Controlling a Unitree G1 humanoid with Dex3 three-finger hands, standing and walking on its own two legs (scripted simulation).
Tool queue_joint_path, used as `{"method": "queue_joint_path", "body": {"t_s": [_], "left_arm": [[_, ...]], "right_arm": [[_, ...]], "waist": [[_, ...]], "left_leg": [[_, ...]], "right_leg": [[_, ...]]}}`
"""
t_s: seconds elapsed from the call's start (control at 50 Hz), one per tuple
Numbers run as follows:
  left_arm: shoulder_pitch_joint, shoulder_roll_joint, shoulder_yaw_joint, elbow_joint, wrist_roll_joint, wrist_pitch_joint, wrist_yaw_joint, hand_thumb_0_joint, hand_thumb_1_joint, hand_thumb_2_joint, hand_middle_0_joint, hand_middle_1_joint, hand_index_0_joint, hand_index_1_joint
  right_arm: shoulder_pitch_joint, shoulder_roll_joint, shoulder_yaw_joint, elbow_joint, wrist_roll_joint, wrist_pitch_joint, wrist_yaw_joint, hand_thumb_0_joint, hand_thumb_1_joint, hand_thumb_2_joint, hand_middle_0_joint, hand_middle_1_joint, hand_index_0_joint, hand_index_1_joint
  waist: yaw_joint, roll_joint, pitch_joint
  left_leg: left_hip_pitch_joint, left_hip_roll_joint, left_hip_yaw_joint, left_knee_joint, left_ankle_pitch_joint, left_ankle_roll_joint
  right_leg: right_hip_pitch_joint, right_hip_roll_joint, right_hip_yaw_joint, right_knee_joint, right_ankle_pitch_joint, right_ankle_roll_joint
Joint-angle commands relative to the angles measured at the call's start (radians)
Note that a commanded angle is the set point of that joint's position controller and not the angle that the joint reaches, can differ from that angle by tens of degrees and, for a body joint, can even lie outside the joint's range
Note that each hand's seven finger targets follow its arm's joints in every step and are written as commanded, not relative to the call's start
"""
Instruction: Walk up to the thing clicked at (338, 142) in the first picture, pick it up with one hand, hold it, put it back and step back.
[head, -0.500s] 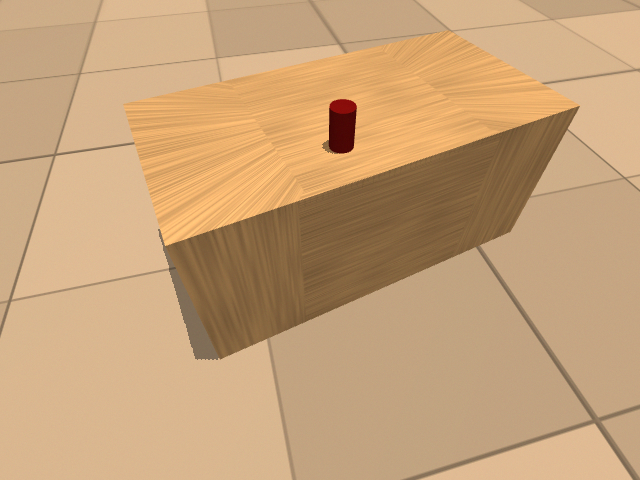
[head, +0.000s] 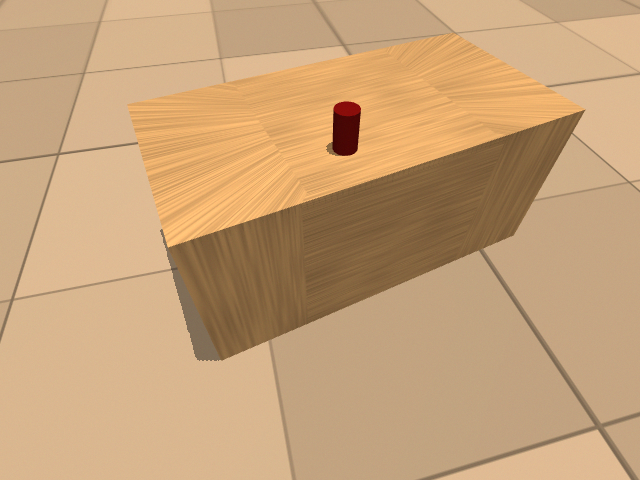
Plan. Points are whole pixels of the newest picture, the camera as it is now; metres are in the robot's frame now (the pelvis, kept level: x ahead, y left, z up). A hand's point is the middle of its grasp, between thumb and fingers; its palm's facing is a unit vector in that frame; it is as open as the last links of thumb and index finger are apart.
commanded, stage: stand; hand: right
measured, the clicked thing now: (346, 129) +0.95 -0.09 -0.12
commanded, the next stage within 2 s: walk up in 0.62 s
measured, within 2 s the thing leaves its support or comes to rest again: neither
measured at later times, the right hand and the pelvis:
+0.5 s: hand out of the picture +0.07 -0.25 -0.16, palm faces -0.03 +0.94 -0.33, open 7.4 cm; pelvis +0.00 +0.00 +0.00, yaw +0 degrees
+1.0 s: hand (545, 467) +0.16 -0.30 -0.15, palm faces -0.22 +0.89 -0.40, open 7.4 cm; pelvis +0.06 -0.03 -0.01, yaw +9 degrees
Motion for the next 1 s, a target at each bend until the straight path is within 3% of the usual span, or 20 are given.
{"method": "queue_joint_path", "body": {"t_s": [0.0,0.28,0.58,0.6,0.62,0.64,0.68,0.7,0.72,0.74,0.76,0.78,0.8,0.82,0.84,0.88,0.92,0.94,0.98], "left_arm": [[-0.036,0.210,0.038,-0.061,-0.002,-0.022,0.013,0.000,0.900,0.900,-0.200,-0.300,-0.200,-0.300],[-0.031,0.211,0.038,-0.059,-0.005,-0.021,0.013,0.000,0.900,0.900,-0.200,-0.300,-0.200,-0.300],[-0.031,0.215,0.036,-0.064,-0.003,-0.021,0.012,0.000,0.900,0.900,-0.200,-0.300,-0.200,-0.300],[-0.010,0.295,0.123,-0.135,0.025,-0.022,-0.021,0.000,0.900,0.900,-0.200,-0.300,-0.200,-0.300],[-0.010,0.280,0.125,-0.147,0.035,-0.014,-0.031,0.000,0.900,0.900,-0.200,-0.300,-0.200,-0.300],[-0.015,0.259,0.128,-0.176,0.040,-0.011,-0.042,0.000,0.900,0.900,-0.200,-0.300,-0.200,-0.300],[-0.003,0.216,0.133,-0.218,0.035,-0.008,-0.056,0.000,0.900,0.900,-0.200,-0.300,-0.200,-0.300],[0.010,0.211,0.138,-0.237,0.029,-0.010,-0.058,0.000,0.900,0.900,-0.200,-0.300,-0.200,-0.300],[0.038,0.227,0.147,-0.243,0.030,-0.016,-0.061,0.000,0.900,0.900,-0.200,-0.300,-0.200,-0.300],[0.087,0.222,0.151,-0.241,0.029,-0.021,-0.064,0.000,0.900,0.900,-0.200,-0.300,-0.200,-0.300],[0.161,0.225,0.158,-0.224,0.036,-0.029,-0.061,0.000,0.900,0.900,-0.200,-0.300,-0.200,-0.300],[0.257,0.274,0.181,-0.207,0.054,-0.039,-0.051,0.000,0.900,0.900,-0.200,-0.300,-0.200,-0.300],[0.265,0.374,0.199,-0.226,0.061,-0.041,-0.049,0.000,0.900,0.900,-0.200,-0.300,-0.200,-0.300],[0.172,0.376,0.196,-0.281,0.055,-0.038,-0.049,0.000,0.900,0.900,-0.200,-0.300,-0.200,-0.300],[0.137,0.329,0.181,-0.306,0.039,-0.040,-0.051,0.000,0.900,0.900,-0.200,-0.300,-0.200,-0.300],[0.149,0.267,0.156,-0.304,0.029,-0.047,-0.044,0.000,0.900,0.900,-0.200,-0.300,-0.200,-0.300],[0.176,0.270,0.155,-0.316,0.027,-0.045,-0.044,0.000,0.900,0.900,-0.200,-0.300,-0.200,-0.300],[0.195,0.277,0.153,-0.325,0.026,-0.042,-0.045,0.000,0.900,0.900,-0.200,-0.300,-0.200,-0.300],[0.194,0.278,0.150,-0.355,0.024,-0.033,-0.048,0.000,0.900,0.900,-0.200,-0.300,-0.200,-0.300]], "right_arm": [[-0.037,-0.211,-0.044,-0.056,0.006,-0.026,-0.020,0.000,-0.900,-0.900,0.200,0.300,0.200,0.300],[-0.029,-0.211,-0.043,-0.051,0.005,-0.023,-0.017,0.000,-0.900,-0.900,0.200,0.300,0.200,0.300],[-0.024,-0.215,-0.043,-0.051,0.002,-0.025,-0.017,0.000,-0.900,-0.900,0.200,0.300,0.200,0.300],[0.102,-0.280,-0.100,-0.088,-0.002,-0.035,-0.006,0.000,-0.900,-0.900,0.200,0.300,0.200,0.300],[0.114,-0.305,-0.113,-0.091,-0.013,-0.037,-0.002,0.000,-0.900,-0.900,0.200,0.300,0.200,0.300],[0.110,-0.319,-0.126,-0.109,-0.017,-0.039,-0.004,0.000,-0.900,-0.900,0.200,0.300,0.200,0.300],[0.105,-0.344,-0.148,-0.158,-0.024,-0.049,-0.007,0.000,-0.900,-0.900,0.200,0.300,0.200,0.300],[0.086,-0.354,-0.157,-0.183,-0.027,-0.057,-0.011,0.000,-0.900,-0.900,0.200,0.300,0.200,0.300],[0.092,-0.346,-0.158,-0.202,-0.026,-0.061,-0.009,0.000,-0.900,-0.900,0.200,0.300,0.200,0.300],[0.060,-0.334,-0.159,-0.228,-0.028,-0.058,-0.005,0.000,-0.900,-0.900,0.200,0.300,0.200,0.300],[0.031,-0.299,-0.151,-0.253,-0.025,-0.053,0.001,0.000,-0.900,-0.900,0.200,0.300,0.200,0.300],[0.010,-0.215,-0.125,-0.285,-0.016,-0.051,0.006,0.000,-0.900,-0.900,0.200,0.300,0.200,0.300],[0.008,-0.165,-0.114,-0.310,-0.009,-0.050,-0.005,0.000,-0.900,-0.900,0.200,0.300,0.200,0.300],[0.030,-0.231,-0.125,-0.302,-0.024,-0.053,-0.016,0.000,-0.900,-0.900,0.200,0.300,0.200,0.300],[0.089,-0.259,-0.123,-0.278,-0.015,-0.061,-0.008,0.000,-0.900,-0.900,0.200,0.300,0.200,0.300],[0.128,-0.242,-0.122,-0.270,-0.013,-0.070,0.010,0.000,-0.900,-0.900,0.200,0.300,0.200,0.300],[0.146,-0.228,-0.117,-0.288,-0.010,-0.075,0.022,0.000,-0.900,-0.900,0.200,0.300,0.200,0.300],[0.130,-0.218,-0.115,-0.306,-0.008,-0.074,0.024,0.000,-0.900,-0.900,0.200,0.300,0.200,0.300],[0.125,-0.203,-0.119,-0.332,-0.004,-0.072,0.026,0.000,-0.900,-0.900,0.200,0.300,0.200,0.300]], "waist": [[0.000,0.010,-0.108],[0.001,0.004,-0.071],[-0.001,0.010,-0.081],[0.006,-0.047,-0.131],[0.008,0.005,-0.048],[0.007,0.046,0.012],[0.018,0.126,0.072],[0.028,0.148,0.056],[0.038,0.140,0.010],[0.067,0.156,-0.007],[0.105,0.111,-0.046],[0.163,-0.049,-0.067],[0.167,-0.278,-0.005],[0.130,-0.136,0.071],[0.087,-0.033,0.090],[0.058,-0.057,0.102],[0.065,-0.115,0.053],[0.072,-0.143,0.039],[0.071,-0.161,0.032]], "left_leg": [[0.029,0.119,-0.083,-0.031,0.201,0.035],[0.003,0.113,-0.085,-0.053,0.140,0.033],[0.008,0.117,-0.087,-0.053,0.125,0.037],[-0.059,0.083,-0.159,-0.008,-0.285,0.108],[-0.129,0.122,-0.240,-0.037,-0.437,0.130],[-0.144,0.161,-0.318,-0.060,-0.496,0.158],[-0.129,0.256,-0.471,-0.096,-0.482,0.223],[-0.090,0.297,-0.506,-0.094,-0.421,0.248],[-0.102,0.275,-0.497,-0.071,-0.435,0.248],[-0.145,0.248,-0.434,-0.031,-0.405,0.225],[-0.228,0.168,-0.320,0.083,-0.332,0.182],[-0.445,0.019,-0.161,0.279,-0.295,0.094],[-0.691,-0.111,0.014,0.551,-0.363,0.055],[-0.684,0.006,-0.049,0.635,-0.324,0.039],[-0.650,0.035,-0.046,0.655,-0.279,0.043],[-0.581,0.065,-0.036,0.607,-0.202,0.043],[-0.514,0.058,0.007,0.501,-0.198,0.035],[-0.476,0.050,0.030,0.445,-0.168,0.035],[-0.368,0.030,0.078,0.344,-0.081,0.037]], "right_leg": [[0.025,-0.132,0.092,-0.039,0.204,-0.025],[0.010,-0.129,0.096,-0.062,0.133,-0.023],[0.010,-0.134,0.103,-0.059,0.124,-0.025],[0.057,-0.056,0.008,0.070,-0.326,-0.042],[-0.044,-0.057,0.028,0.139,-0.423,-0.051],[-0.163,-0.049,0.041,0.198,-0.413,-0.054],[-0.288,-0.028,0.039,0.349,-0.262,-0.052],[-0.319,-0.078,0.103,0.317,-0.251,-0.064],[-0.276,-0.073,0.110,0.310,-0.283,-0.069],[-0.189,-0.073,0.108,0.221,-0.271,-0.080],[-0.011,-0.043,0.078,0.087,-0.234,-0.087],[0.221,-0.109,0.215,-0.060,-0.368,-0.097],[0.276,-0.328,0.539,-0.219,-0.595,-0.170],[0.160,-0.440,0.578,-0.226,-0.550,-0.232],[0.141,-0.410,0.491,-0.192,-0.386,-0.253],[0.145,-0.282,0.247,-0.110,0.007,-0.198],[0.171,-0.245,0.118,-0.033,0.281,-0.196],[0.162,-0.226,0.076,-0.006,0.354,-0.192],[0.092,-0.198,0.007,0.028,0.375,-0.173]]}}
